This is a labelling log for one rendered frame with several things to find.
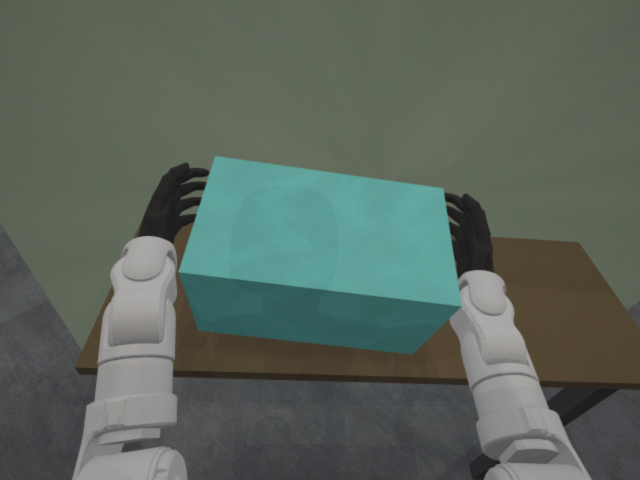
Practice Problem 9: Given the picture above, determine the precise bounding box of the carton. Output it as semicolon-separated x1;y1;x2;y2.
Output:
178;156;462;354

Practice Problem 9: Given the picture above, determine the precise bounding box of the table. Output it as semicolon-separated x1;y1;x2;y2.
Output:
75;217;640;480

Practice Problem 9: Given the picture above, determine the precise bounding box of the robot left hand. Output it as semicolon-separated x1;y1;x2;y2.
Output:
138;163;209;244

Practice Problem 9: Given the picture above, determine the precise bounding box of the robot left upper arm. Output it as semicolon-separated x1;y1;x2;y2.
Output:
77;446;187;480

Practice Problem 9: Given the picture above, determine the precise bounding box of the robot right forearm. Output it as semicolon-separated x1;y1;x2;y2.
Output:
449;270;592;480

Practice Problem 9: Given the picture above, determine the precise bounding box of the robot left forearm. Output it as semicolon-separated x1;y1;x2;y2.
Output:
72;236;177;480

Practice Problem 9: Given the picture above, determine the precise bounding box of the robot right hand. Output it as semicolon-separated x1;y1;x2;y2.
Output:
444;193;494;278

